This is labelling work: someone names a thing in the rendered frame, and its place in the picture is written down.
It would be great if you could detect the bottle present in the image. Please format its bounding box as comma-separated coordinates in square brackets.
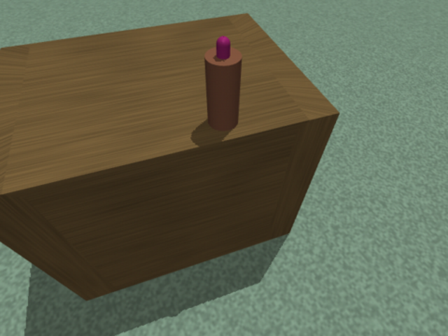
[204, 36, 242, 131]

